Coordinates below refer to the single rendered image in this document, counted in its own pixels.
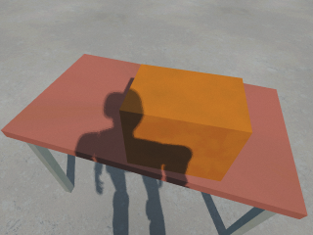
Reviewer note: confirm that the table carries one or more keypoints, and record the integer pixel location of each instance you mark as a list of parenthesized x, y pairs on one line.
[(78, 114)]

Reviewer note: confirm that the carton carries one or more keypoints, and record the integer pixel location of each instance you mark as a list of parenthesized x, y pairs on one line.
[(184, 121)]

